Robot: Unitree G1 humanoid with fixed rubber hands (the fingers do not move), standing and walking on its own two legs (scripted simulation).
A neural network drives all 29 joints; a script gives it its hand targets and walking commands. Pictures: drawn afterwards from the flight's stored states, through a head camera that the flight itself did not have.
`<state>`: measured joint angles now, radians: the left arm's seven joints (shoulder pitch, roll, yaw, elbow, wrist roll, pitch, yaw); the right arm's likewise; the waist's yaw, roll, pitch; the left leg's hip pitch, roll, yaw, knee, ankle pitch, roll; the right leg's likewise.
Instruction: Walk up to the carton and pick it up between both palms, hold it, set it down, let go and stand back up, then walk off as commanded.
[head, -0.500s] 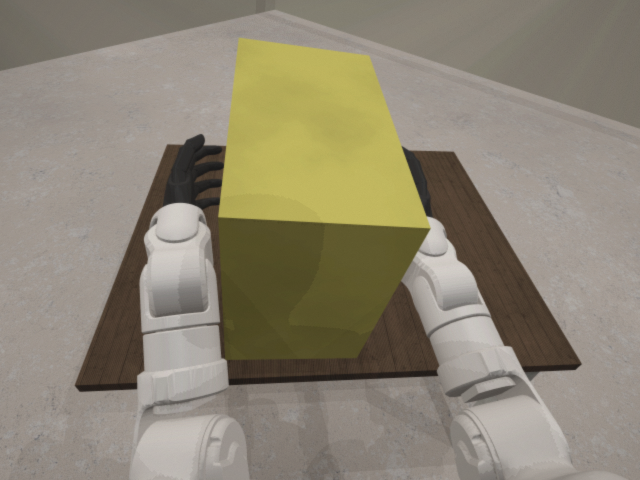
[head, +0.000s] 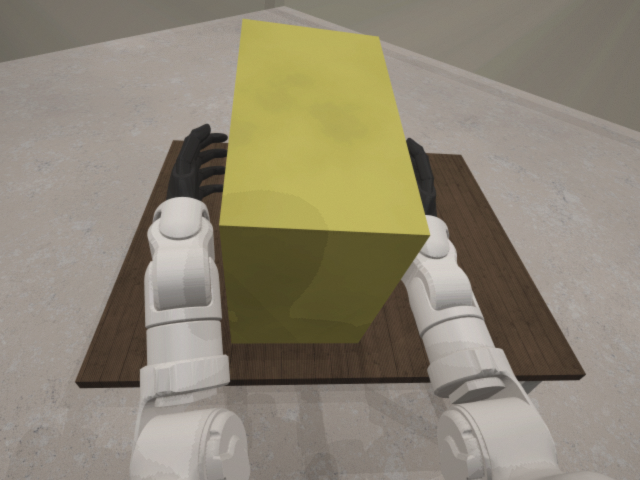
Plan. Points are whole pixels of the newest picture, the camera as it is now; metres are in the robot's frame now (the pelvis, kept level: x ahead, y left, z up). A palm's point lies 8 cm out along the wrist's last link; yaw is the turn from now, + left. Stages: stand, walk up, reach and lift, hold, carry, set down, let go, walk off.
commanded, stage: set down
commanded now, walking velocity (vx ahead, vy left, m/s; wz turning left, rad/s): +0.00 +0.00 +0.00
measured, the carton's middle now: (304, 191) +0.42 +0.00 +0.16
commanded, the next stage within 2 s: none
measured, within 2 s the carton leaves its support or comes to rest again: neither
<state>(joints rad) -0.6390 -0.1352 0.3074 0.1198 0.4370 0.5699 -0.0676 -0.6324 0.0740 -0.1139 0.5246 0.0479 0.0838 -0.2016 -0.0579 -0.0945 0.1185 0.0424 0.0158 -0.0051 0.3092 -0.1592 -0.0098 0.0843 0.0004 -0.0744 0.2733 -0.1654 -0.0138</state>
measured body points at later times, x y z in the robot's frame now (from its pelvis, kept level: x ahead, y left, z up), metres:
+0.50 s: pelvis +0.02 -0.01 +0.00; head +0.02 +0.03 +0.45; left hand +0.40 +0.12 +0.13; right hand +0.40 -0.15 +0.13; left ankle +0.02 +0.12 -0.75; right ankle +0.01 -0.11 -0.75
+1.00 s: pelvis +0.02 +0.00 +0.00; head +0.03 +0.03 +0.45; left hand +0.41 +0.10 +0.10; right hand +0.40 -0.16 +0.10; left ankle +0.02 +0.12 -0.75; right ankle +0.01 -0.11 -0.75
